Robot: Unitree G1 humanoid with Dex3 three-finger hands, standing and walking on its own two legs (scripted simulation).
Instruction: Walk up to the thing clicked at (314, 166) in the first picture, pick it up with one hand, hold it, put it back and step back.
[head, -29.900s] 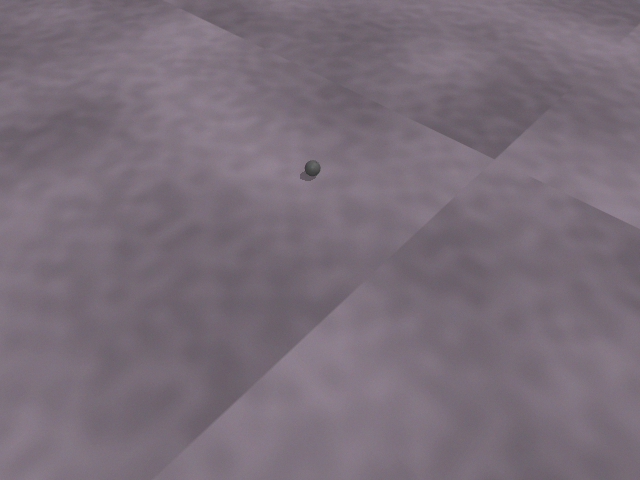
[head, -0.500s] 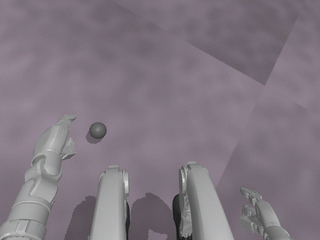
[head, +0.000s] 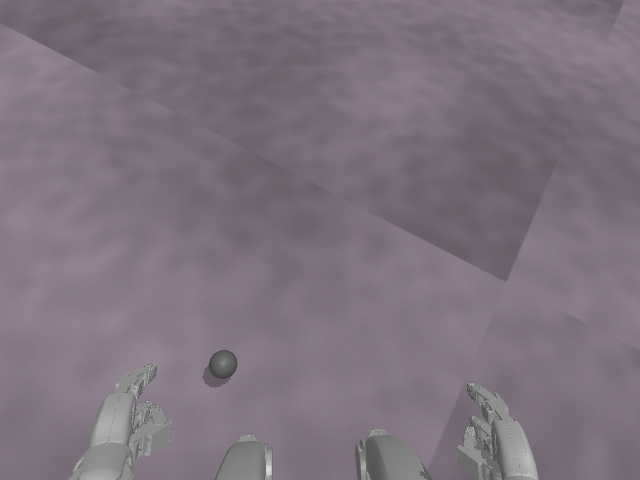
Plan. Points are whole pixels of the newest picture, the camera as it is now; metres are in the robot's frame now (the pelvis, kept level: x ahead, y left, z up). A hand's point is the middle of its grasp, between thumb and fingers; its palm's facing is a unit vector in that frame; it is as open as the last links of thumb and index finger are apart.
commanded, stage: home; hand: left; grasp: from above
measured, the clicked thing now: (223, 364) +0.48 +0.21 -0.63
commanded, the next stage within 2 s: none
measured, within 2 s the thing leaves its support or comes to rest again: neither
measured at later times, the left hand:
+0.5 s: hand (141, 446) +0.19 +0.19 +0.00, palm faces +0.07 -0.98 -0.19, open 7.4 cm
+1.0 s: hand (146, 443) +0.19 +0.18 +0.00, palm faces +0.06 -0.98 -0.20, open 7.4 cm
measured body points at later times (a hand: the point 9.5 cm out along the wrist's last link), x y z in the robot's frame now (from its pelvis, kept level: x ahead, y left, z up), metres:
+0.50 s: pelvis +0.03 +0.00 +0.05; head +0.04 +0.01 +0.50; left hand +0.18 +0.24 +0.02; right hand +0.21 -0.24 +0.00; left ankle +0.04 +0.12 -0.63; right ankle +0.04 -0.13 -0.63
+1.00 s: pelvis +0.03 +0.00 +0.05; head +0.05 +0.01 +0.50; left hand +0.18 +0.23 +0.02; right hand +0.19 -0.24 -0.01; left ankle +0.04 +0.12 -0.63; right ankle +0.04 -0.13 -0.63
